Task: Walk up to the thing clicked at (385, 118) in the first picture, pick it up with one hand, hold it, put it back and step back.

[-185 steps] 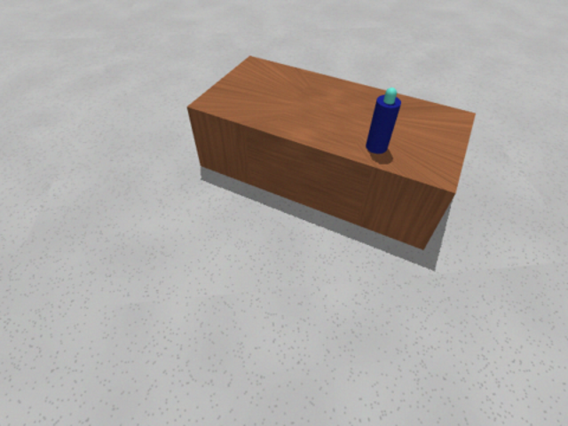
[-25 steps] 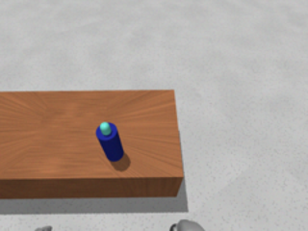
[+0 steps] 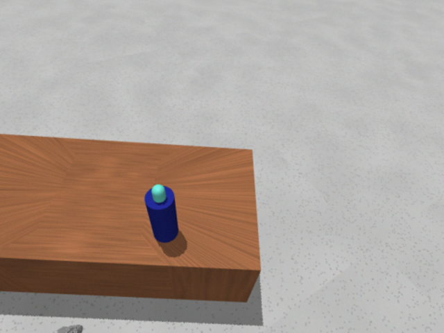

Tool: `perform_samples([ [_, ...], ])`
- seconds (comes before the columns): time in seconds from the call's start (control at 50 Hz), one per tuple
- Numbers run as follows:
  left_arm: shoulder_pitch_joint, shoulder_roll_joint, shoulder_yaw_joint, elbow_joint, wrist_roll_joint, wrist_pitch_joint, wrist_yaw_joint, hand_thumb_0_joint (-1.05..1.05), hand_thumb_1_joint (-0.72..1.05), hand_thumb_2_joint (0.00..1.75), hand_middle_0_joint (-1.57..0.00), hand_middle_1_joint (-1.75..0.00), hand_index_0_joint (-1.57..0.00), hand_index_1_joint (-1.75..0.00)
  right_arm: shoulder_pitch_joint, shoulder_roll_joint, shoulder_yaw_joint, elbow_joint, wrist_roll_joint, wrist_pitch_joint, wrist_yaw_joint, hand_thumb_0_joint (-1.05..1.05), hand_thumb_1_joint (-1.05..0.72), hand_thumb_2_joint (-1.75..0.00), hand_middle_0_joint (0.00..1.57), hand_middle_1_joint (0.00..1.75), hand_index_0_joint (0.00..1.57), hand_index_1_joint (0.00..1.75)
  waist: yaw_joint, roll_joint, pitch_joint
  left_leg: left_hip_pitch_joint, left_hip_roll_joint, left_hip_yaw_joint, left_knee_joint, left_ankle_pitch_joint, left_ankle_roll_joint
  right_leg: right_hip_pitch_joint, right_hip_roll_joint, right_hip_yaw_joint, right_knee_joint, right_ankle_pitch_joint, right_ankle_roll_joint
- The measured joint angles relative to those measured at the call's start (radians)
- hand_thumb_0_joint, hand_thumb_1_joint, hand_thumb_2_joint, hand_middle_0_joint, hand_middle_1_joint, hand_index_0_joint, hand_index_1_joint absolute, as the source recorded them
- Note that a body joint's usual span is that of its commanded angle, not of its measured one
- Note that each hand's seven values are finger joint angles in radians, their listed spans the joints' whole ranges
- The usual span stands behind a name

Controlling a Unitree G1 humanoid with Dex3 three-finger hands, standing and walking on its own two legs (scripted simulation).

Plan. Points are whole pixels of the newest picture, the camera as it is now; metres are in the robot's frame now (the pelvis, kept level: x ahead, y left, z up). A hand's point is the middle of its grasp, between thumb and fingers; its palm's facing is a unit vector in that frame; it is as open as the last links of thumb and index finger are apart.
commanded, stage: walk up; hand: left
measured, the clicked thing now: (162, 211) +0.52 +0.18 -0.28
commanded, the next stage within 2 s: stand in 1.52 s
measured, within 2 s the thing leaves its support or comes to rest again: neither
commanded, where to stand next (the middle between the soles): +0.07 -0.02 m, yaw +0 degrees
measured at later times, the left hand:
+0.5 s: hand out of the picture +0.09 +0.24 -0.14, palm faces +0.07 -0.94 -0.33, open 7.4 cm
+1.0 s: hand out of the picture +0.14 +0.24 -0.14, palm faces +0.05 -0.95 -0.32, open 7.4 cm
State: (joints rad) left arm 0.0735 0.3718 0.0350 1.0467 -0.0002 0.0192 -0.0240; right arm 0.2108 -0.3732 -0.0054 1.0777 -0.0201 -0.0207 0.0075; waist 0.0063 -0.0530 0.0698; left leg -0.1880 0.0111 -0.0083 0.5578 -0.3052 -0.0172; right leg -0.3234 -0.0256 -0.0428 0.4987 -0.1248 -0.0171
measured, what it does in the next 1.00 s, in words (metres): stands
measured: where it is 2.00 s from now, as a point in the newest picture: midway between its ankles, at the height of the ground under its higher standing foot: outside the picture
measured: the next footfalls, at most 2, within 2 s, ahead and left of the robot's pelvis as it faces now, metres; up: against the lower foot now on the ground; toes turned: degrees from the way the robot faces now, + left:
none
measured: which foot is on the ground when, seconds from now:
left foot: down 0.00-1.00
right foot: down 0.00-1.00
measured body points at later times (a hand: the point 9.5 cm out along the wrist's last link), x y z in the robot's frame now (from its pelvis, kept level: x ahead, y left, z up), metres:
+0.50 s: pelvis +0.03 -0.01 +0.01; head +0.05 -0.03 +0.46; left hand +0.09 +0.29 -0.12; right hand +0.14 -0.31 -0.13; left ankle +0.00 +0.13 -0.73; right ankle +0.10 -0.12 -0.73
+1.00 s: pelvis +0.03 -0.01 +0.01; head +0.05 -0.01 +0.46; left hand +0.13 +0.29 -0.12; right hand +0.11 -0.32 -0.12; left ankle +0.00 +0.13 -0.73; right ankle +0.10 -0.12 -0.73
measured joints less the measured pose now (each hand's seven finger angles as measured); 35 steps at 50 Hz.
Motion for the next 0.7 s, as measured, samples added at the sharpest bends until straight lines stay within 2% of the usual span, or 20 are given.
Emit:
perform_samples([
  [0.1,0.027,0.003,-0.004,0.057,0.000,0.006,-0.006,0.01,0.90,0.90,-0.20,-0.30,-0.21,-0.30,-0.024,0.004,0.003,0.012,0.001,0.004,0.000,0.01,-0.90,-0.90,0.20,0.30,0.21,0.30,0.012,0.018,-0.011,0.025,0.003,-0.006,-0.047,0.018,0.000,0.028,0.004,-0.005,-0.044,-0.004,0.004],
  [0.22,0.050,-0.005,-0.007,0.099,0.000,-0.002,-0.006,0.01,0.90,0.90,-0.20,-0.30,-0.21,-0.30,-0.067,0.012,0.008,0.015,0.011,0.001,0.000,0.01,-0.90,-0.90,0.20,0.30,0.21,0.30,0.030,0.044,-0.011,0.048,0.000,-0.014,-0.088,0.031,-0.005,0.050,0.001,-0.011,-0.079,0.038,0.004],
  [0.36,0.050,-0.027,-0.011,0.116,0.004,-0.011,-0.004,0.01,0.90,0.90,-0.20,-0.30,-0.21,-0.30,-0.107,0.017,0.007,0.014,0.017,-0.001,0.001,0.00,-0.90,-0.90,0.20,0.30,0.21,0.30,0.036,0.073,-0.015,0.062,0.005,-0.025,-0.135,0.045,-0.012,0.059,0.005,-0.024,-0.104,0.031,-0.001],
  [0.7,-0.033,-0.050,0.002,0.076,0.004,-0.018,0.007,0.01,0.90,0.90,-0.20,-0.30,-0.21,-0.30,-0.111,0.009,-0.003,0.041,0.015,0.011,-0.010,0.00,-0.90,-0.90,0.20,0.30,0.21,0.30,0.001,0.062,-0.009,0.094,0.015,-0.041,-0.176,0.047,-0.023,0.084,0.012,-0.041,-0.118,0.014,-0.009],
])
